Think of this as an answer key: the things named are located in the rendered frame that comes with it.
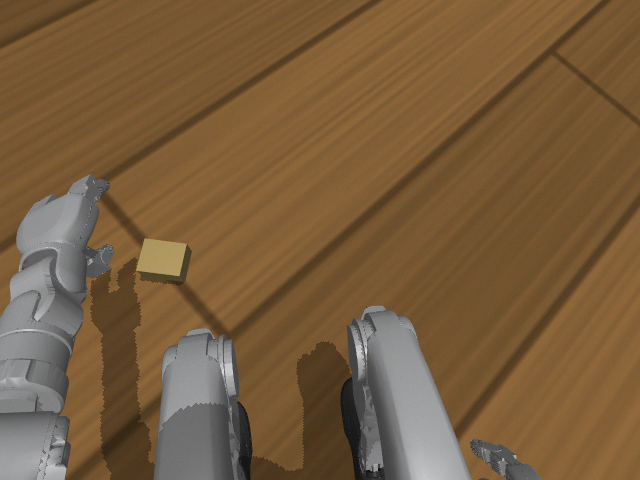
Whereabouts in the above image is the right robot hand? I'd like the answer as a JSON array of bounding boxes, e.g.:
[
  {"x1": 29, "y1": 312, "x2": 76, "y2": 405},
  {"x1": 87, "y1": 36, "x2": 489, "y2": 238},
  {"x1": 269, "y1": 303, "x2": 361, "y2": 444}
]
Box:
[{"x1": 470, "y1": 440, "x2": 542, "y2": 480}]

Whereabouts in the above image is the left robot hand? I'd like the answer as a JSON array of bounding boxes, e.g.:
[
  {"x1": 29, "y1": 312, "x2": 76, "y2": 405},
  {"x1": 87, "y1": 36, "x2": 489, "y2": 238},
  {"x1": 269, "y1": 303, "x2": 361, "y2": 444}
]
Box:
[{"x1": 16, "y1": 174, "x2": 114, "y2": 279}]

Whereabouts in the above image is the left robot foot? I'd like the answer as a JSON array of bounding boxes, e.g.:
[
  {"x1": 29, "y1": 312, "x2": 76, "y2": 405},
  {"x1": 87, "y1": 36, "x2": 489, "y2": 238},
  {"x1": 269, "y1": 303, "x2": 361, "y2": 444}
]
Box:
[{"x1": 237, "y1": 401, "x2": 253, "y2": 480}]

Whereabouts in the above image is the left robot arm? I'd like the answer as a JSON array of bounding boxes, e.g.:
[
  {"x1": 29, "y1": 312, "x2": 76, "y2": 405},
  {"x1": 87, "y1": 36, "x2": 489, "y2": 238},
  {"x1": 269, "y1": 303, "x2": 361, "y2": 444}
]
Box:
[{"x1": 0, "y1": 242, "x2": 87, "y2": 480}]

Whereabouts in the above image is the small box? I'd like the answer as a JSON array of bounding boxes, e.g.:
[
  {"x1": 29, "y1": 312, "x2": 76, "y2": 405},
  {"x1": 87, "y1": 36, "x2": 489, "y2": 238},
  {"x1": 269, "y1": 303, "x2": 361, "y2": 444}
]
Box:
[{"x1": 136, "y1": 238, "x2": 192, "y2": 282}]

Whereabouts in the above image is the right robot foot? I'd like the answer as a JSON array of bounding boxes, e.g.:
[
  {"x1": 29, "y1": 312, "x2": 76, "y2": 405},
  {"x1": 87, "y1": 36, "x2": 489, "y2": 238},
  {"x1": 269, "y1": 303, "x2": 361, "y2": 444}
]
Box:
[{"x1": 341, "y1": 377, "x2": 385, "y2": 480}]

